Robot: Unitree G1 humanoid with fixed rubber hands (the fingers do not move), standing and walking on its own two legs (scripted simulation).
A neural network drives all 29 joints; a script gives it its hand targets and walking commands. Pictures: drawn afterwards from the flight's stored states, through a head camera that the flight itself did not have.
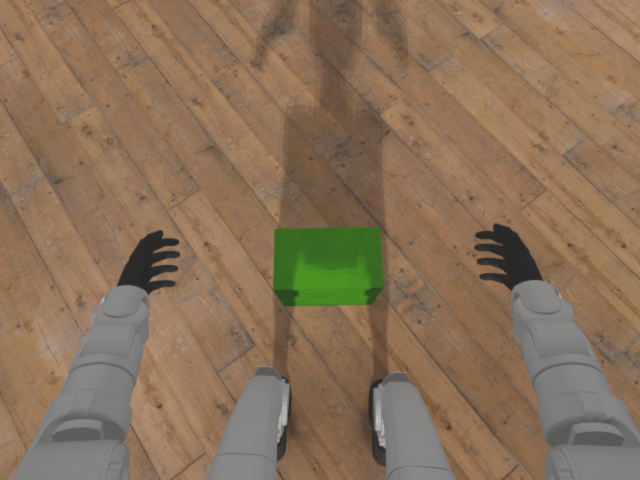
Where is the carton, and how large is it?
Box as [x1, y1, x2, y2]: [273, 227, 383, 305]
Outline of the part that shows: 379,227 275,229 273,289 283,304 370,304 383,287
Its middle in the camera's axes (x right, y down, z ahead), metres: +0.02 +0.07 +1.01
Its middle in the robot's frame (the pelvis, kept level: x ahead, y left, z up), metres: +0.48 +0.03 -0.57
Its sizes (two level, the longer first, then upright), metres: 0.250 0.146 0.249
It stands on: the floor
